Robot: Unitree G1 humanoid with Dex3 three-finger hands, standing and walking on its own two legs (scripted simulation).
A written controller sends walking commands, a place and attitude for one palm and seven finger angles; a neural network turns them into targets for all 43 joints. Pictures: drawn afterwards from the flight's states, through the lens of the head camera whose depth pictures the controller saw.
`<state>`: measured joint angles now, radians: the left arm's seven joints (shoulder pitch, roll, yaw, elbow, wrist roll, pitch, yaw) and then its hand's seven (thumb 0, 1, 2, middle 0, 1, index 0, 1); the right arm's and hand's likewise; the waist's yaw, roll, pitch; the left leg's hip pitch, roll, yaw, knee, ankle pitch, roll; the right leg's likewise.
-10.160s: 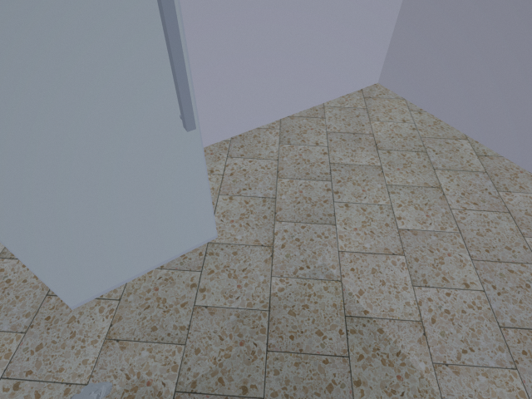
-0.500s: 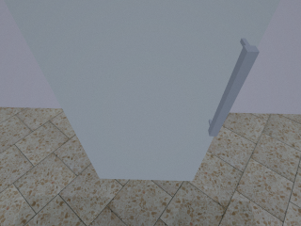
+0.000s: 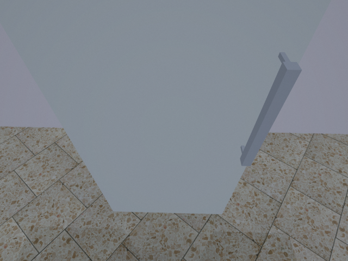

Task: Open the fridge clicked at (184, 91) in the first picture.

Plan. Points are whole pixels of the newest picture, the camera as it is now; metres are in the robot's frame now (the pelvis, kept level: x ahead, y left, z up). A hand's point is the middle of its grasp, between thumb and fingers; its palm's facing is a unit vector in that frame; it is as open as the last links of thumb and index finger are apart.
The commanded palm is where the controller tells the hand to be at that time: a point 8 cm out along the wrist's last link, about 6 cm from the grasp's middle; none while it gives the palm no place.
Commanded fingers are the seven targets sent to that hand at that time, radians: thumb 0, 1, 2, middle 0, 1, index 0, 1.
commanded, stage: come to a stop and stand still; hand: right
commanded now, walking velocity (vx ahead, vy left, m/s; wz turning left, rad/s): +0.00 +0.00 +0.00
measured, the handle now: (260, 119) +0.44 -0.19 +0.09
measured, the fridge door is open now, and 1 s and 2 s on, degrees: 0 0 0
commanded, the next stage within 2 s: look again from close up in 0.38 s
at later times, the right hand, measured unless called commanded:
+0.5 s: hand out of the picture -0.01 -0.15 -0.18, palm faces +0.04 +0.98 -0.19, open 7.4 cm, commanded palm none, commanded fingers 0.00 -0.90 -0.90 0.20 0.30 0.20 0.30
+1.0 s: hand out of the picture +0.00 -0.17 -0.17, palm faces +0.00 +0.97 -0.23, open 7.3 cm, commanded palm none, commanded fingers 0.00 -0.90 -0.90 0.20 0.30 0.20 0.30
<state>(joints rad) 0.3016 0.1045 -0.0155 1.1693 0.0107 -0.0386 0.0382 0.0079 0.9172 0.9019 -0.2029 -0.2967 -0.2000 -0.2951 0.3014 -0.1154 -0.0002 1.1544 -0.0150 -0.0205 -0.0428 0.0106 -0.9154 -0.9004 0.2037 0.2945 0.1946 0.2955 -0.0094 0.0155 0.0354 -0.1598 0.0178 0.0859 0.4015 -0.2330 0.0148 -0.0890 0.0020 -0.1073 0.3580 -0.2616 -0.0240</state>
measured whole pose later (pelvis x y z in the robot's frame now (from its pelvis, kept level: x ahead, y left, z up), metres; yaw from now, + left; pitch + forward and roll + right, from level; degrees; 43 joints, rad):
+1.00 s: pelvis -0.01 +0.01 -0.01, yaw +1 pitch -1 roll -1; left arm 0.33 0.15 -0.03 1.11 0.01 -0.03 0.02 0.01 0.92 0.90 -0.20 -0.30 -0.20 -0.30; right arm 0.28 -0.14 0.02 1.11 -0.01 -0.02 -0.04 0.01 -0.92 -0.90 0.20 0.29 0.19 0.30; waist 0.01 -0.04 0.03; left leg -0.20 0.01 0.07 0.49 -0.26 0.03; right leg -0.12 -0.01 -0.13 0.43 -0.29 -0.02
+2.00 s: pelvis -0.05 +0.01 -0.06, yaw -4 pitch +7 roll +2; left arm 0.18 0.21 -0.08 0.58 -0.04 -0.25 0.04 0.01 0.91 0.90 -0.21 -0.30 -0.20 -0.30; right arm 0.28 -0.27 -0.13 -0.03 0.26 -0.42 0.37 0.01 -0.29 -0.64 0.24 0.69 0.23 0.69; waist -0.04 -0.04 -0.05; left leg -0.61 0.03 0.18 0.90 -0.40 0.04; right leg -0.63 -0.03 -0.01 0.98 -0.47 -0.02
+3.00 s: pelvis -0.03 -0.01 -0.01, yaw -3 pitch -1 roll +1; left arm 0.25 0.28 -0.09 0.63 -0.07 -0.25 0.10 0.02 0.91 0.90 -0.21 -0.30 -0.21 -0.30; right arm -0.14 -0.50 -0.46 0.25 0.34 0.07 0.51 -0.01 0.50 -0.30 0.30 1.19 0.30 1.20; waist -0.05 -0.05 -0.01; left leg -0.24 0.02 0.13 0.50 -0.25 0.01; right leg -0.23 -0.01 -0.05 0.56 -0.32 -0.04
